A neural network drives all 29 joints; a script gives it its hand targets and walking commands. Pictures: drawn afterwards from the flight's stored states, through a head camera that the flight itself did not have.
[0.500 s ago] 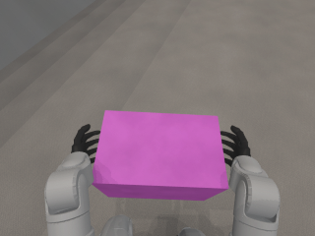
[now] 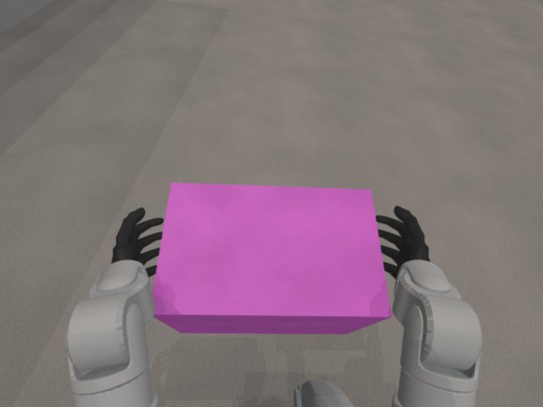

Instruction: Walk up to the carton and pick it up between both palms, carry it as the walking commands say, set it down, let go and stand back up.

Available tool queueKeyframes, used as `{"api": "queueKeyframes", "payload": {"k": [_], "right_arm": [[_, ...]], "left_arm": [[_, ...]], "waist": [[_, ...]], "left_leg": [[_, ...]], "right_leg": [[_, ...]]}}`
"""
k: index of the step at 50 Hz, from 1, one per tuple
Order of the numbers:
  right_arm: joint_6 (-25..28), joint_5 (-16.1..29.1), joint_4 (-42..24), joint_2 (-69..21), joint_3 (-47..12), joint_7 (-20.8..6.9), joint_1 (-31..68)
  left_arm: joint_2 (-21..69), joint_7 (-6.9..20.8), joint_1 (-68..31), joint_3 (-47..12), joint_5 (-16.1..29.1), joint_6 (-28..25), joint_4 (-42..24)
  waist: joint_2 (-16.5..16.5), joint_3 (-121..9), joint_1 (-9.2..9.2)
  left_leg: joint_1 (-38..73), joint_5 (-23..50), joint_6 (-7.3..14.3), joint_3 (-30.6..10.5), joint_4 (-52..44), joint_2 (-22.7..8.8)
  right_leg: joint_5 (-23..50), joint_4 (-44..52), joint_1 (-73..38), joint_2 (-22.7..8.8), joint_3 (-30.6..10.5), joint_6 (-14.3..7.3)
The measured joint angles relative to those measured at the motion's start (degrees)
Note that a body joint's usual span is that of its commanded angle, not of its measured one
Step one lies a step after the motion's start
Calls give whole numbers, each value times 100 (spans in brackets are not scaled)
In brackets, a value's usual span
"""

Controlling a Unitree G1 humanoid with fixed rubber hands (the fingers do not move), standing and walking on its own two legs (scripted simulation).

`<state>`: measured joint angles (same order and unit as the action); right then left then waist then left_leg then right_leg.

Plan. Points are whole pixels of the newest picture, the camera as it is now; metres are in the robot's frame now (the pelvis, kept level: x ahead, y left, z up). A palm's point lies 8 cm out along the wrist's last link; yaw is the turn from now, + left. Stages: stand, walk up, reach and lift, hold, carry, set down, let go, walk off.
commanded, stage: carry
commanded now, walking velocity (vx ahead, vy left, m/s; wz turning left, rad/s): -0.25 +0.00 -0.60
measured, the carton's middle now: (268, 267) +0.30 +0.02 +0.03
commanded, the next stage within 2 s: none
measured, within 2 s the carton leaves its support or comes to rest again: neither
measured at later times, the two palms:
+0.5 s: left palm (215, 359) +0.15 +0.08 +0.10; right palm out of the picture +0.08 -0.26 +0.08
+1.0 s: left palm out of the picture +0.05 +0.02 +0.08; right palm out of the picture -0.15 -0.27 +0.10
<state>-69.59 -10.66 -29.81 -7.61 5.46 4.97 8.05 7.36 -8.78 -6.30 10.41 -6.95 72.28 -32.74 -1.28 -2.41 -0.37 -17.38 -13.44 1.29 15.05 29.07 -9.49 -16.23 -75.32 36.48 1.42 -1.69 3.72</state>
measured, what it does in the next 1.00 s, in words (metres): walks backwards, turning right: right foot, then left foot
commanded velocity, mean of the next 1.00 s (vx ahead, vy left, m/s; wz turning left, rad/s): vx -0.25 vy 0.00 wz -0.60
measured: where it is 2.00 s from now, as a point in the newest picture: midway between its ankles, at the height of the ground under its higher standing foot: outside the picture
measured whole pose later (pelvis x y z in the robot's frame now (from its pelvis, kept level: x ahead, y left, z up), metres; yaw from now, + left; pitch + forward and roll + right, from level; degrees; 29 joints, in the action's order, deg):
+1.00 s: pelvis -0.26 +0.02 -0.01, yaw -37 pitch +4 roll -2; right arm -69.8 -10.3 -31.6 -7.5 5.7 5.1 6.7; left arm 7.3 -9.2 -5.5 9.0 -6.9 72.4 -33.7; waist -0.3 -2.2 -0.4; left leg -23.4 -14.3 -0.3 20.9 36.0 -15.8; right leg -19.7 -46.4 27.8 1.0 1.1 2.4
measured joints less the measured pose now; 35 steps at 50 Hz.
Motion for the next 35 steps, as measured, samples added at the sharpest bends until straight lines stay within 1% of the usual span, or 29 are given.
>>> {"api": "queueKeyframes", "payload": {"k": [2,6,8,9,10,11,12,13,15,17,20,23,26,28,30,32,33,34,35], "right_arm": [[-9,-1,1,-1,21,0,-7],[-46,0,1,2,47,9,-21],[-47,0,1,1,46,14,-23],[-45,0,1,3,46,16,-25],[-38,-2,5,9,71,30,-36],[-37,-2,7,13,90,52,-96],[-41,0,7,18,87,65,-187],[-42,1,6,22,72,67,-251],[-36,0,2,24,48,79,-274],[24,0,-34,26,37,88,-266],[88,0,-105,24,21,107,-230],[89,0,-174,17,9,121,-114],[88,1,-179,12,7,131,-62],[81,1,-181,13,5,131,-62],[75,1,-183,12,5,132,-63],[77,4,-182,11,5,124,-67],[79,13,-179,10,2,111,-78],[62,21,-175,10,2,99,-84],[33,31,-174,11,1,87,-104]], "left_arm": [[-1,-12,-4,-23,1,9,11],[0,-22,-5,-53,1,10,73],[0,-22,-5,-54,1,6,82],[1,-21,-5,-55,1,2,85],[7,-13,-2,-82,4,-53,168],[7,1,0,-113,4,-91,273],[7,19,3,-121,5,-87,354],[6,40,22,-121,5,-84,399],[6,61,59,-122,4,-106,405],[7,80,60,-123,4,-180,379],[7,115,60,-123,3,-290,325],[6,101,61,-123,2,-324,176],[4,86,63,-123,3,-332,127],[5,84,66,-123,3,-317,115],[5,83,66,-123,3,-298,103],[4,74,64,-123,2,-257,55],[1,60,66,-122,2,-231,31],[0,48,84,-123,3,-206,18],[0,44,114,-123,3,-176,7]], "waist": [[9,-16,-2],[74,-15,-5],[126,-19,-8],[118,-30,-8],[232,68,-1],[327,214,-6],[342,319,-10],[324,387,-11],[271,445,-8],[223,438,-2],[228,357,5],[214,334,8],[124,322,9],[7,312,13],[-123,298,16],[-171,296,16],[-260,336,10],[-247,396,13],[-170,423,15]], "left_leg": [[-152,2,0,236,131,-135],[-557,-26,-23,591,549,-371],[-799,-83,-67,714,876,-486],[-931,-139,-96,771,1095,-521],[-1037,-425,-127,673,1332,-564],[-1143,-1013,-193,415,1656,-508],[-1289,-1482,-242,79,2068,-362],[-1443,-1717,-285,-230,2523,-208],[-1680,-1689,-326,-655,3411,33],[-1730,-1375,-333,-905,3976,170],[-1668,-1225,-341,-1191,4202,289],[-1461,-1249,-373,-1335,3847,464],[-1123,-1277,-375,-1338,3021,711],[-791,-1281,-375,-1278,2172,898],[-345,-1283,-376,-1097,1073,1024],[222,-1095,-323,-827,-135,1036],[283,-636,-207,-774,-399,1034],[287,-221,-111,-750,-429,944],[293,70,-28,-709,-399,788]], "right_leg": [[-100,444,-163,-61,10,-5],[-305,1980,-619,-95,128,-116],[-312,2887,-922,-107,211,-215],[-258,3428,-1120,-136,209,-324],[-343,3494,-1138,-84,226,-483],[-347,3440,-1137,-34,223,-563],[-283,3443,-1137,-26,194,-601],[-170,3513,-1136,-27,140,-618],[127,3761,-1135,-28,-1,-614],[364,3999,-1134,-25,-105,-624],[656,4325,-1113,-22,-110,-645],[965,4631,-1086,-20,-147,-656],[1317,4991,-1072,-18,-274,-612],[1593,5283,-1070,-15,-405,-547],[1878,5588,-1068,12,-524,-460],[2037,5785,-1053,119,-558,-260],[1761,5660,-971,136,-564,-93],[1025,5017,-818,206,-444,0],[458,4036,-608,268,-231,34]]}}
